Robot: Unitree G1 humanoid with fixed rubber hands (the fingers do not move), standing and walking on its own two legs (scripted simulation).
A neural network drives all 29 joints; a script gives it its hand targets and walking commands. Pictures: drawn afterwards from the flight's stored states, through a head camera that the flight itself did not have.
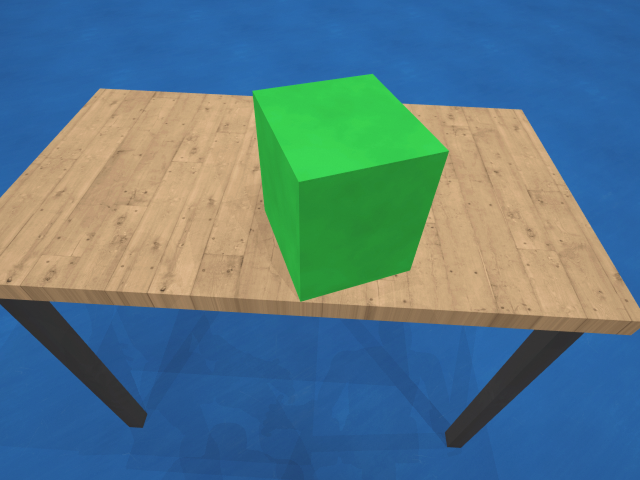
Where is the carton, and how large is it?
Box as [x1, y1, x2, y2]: [252, 74, 448, 301]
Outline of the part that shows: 372,74 252,91 264,207 300,301 409,270 448,150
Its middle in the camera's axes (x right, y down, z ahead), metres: +0.03 -0.08 +0.56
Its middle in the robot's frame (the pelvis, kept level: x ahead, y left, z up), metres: +0.50 -0.02 +0.11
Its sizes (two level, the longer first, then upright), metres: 0.202 0.178 0.218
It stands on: a table, 0.76 m high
